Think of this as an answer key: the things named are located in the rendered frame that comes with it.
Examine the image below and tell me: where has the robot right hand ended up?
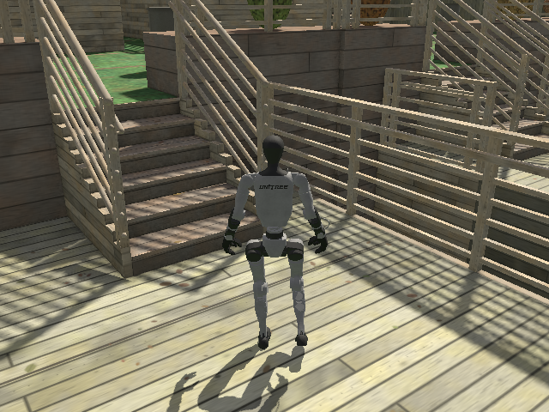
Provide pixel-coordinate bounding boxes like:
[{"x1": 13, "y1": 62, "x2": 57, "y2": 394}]
[{"x1": 308, "y1": 235, "x2": 328, "y2": 254}]

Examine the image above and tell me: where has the right robot upper arm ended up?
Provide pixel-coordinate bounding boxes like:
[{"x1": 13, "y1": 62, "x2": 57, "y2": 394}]
[{"x1": 292, "y1": 173, "x2": 317, "y2": 220}]

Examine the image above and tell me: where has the right robot foot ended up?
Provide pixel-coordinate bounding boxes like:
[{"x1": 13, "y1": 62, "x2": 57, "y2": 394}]
[{"x1": 295, "y1": 331, "x2": 308, "y2": 346}]

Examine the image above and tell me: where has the right robot forearm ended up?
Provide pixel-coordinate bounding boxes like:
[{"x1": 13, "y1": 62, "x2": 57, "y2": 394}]
[{"x1": 308, "y1": 206, "x2": 326, "y2": 239}]

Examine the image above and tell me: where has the robot left hand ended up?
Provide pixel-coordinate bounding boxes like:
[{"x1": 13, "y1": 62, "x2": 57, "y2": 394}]
[{"x1": 222, "y1": 237, "x2": 242, "y2": 255}]

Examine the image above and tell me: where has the right robot shin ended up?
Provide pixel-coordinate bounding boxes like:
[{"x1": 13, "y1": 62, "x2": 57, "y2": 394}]
[{"x1": 293, "y1": 276, "x2": 305, "y2": 335}]

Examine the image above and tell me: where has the left robot forearm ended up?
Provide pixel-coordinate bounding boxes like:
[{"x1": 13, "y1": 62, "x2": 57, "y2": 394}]
[{"x1": 224, "y1": 207, "x2": 241, "y2": 240}]

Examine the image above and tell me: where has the left robot upper arm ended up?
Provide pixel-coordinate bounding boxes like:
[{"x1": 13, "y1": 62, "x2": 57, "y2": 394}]
[{"x1": 232, "y1": 173, "x2": 256, "y2": 221}]

